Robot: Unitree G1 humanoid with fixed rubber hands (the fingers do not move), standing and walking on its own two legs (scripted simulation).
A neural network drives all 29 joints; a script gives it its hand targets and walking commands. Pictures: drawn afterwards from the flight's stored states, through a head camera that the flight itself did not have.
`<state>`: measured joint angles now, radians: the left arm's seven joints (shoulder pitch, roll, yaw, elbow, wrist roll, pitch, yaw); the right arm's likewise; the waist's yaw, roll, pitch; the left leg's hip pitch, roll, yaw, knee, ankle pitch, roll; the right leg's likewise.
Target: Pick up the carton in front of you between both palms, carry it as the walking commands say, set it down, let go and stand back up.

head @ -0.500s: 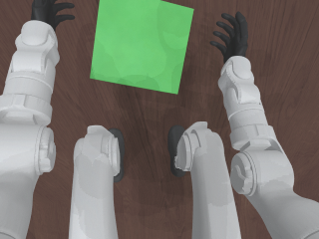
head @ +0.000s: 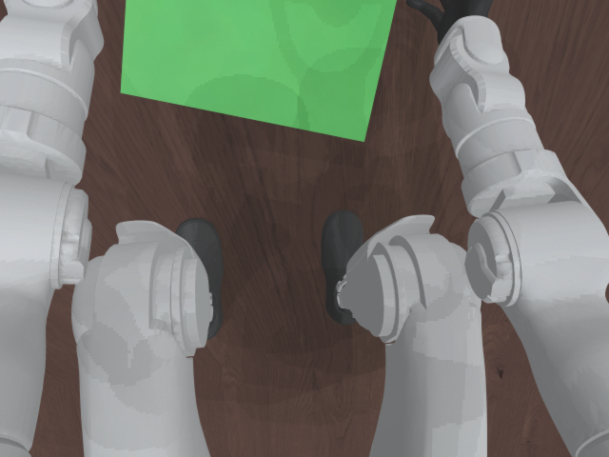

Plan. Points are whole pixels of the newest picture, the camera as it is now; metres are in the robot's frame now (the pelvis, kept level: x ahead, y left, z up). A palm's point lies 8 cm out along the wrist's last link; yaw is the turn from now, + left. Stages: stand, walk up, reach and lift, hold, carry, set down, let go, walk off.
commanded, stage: reach and lift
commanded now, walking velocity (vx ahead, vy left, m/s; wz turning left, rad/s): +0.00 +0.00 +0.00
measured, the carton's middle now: (260, 26) +0.51 +0.04 -0.24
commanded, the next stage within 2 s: none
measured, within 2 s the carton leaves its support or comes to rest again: leaves its support in 0.66 s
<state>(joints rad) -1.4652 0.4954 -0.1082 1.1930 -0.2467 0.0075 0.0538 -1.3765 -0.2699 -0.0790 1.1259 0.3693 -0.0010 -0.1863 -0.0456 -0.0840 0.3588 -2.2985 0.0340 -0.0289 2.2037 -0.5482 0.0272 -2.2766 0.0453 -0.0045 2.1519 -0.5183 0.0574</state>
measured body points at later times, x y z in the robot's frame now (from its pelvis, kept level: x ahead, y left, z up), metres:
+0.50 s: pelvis +0.00 +0.00 +0.01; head +0.36 +0.05 +0.27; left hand +0.55 +0.19 -0.18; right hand +0.54 -0.12 -0.17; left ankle +0.11 +0.12 -0.33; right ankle +0.13 -0.12 -0.33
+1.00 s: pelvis +0.00 -0.01 +0.05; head +0.27 +0.05 +0.40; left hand +0.51 +0.20 -0.03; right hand +0.51 -0.10 -0.03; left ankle +0.11 +0.12 -0.33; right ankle +0.13 -0.13 -0.33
